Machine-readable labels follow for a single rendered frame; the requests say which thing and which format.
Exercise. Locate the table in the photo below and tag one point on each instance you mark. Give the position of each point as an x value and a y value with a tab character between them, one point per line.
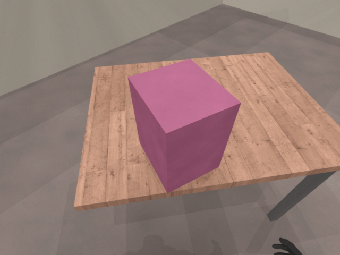
280	132

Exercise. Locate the robot right hand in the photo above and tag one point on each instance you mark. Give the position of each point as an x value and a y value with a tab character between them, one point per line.
287	246

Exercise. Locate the carton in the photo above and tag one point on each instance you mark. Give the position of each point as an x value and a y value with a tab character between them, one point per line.
184	119

